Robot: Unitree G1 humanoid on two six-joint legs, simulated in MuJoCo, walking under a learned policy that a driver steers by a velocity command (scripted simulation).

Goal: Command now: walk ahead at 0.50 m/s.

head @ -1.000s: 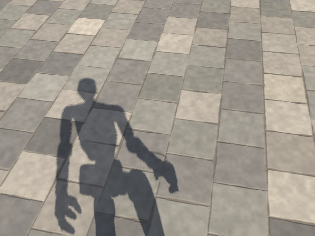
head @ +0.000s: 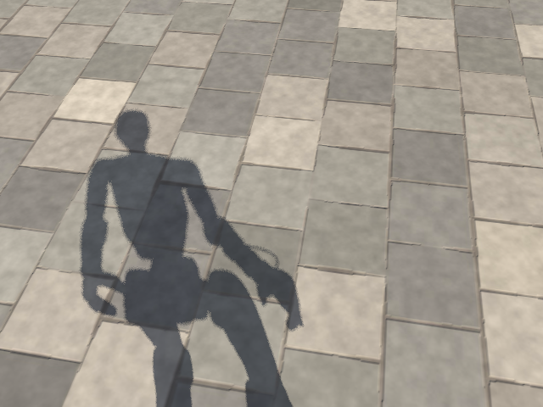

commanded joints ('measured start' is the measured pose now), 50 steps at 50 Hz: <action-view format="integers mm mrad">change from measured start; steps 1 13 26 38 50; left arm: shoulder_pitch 24 208 115 -153 -13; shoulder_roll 110 153 101 33 221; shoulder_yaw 20 31 38 26 80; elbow -28 56 -11 -141 -238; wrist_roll -1 -19 -41 -12 -16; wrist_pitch -19 14 26 59 64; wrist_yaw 4 41 53 8 8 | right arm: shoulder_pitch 52 -334 -70 -23 -71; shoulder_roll -44 -25 -55 -133 -125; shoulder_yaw -18 -4 -27 -51 -35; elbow -39 -165 -86 -53 -165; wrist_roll -6 -4 -39 -35 2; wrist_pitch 15 2 -27 -4 18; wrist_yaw -6 26 21 -32 -16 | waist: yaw -30 70 -21 -47 29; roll -95 -90 72 2 -47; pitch -49 67 -77 67 -267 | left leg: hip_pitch -130 -215 376 371 -236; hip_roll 81 19 220 171 -41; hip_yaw -41 21 -202 216 -61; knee -58 -599 -960 -995 219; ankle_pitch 76 396 167 572 -224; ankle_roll -11 -29 112 91 -104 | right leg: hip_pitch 133 290 -330 -373 354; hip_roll -272 -269 -185 -154 -325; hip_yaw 268 128 188 57 545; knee -249 -261 808 333 -23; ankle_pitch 182 176 -163 213 413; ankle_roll -168 -123 15 43 -297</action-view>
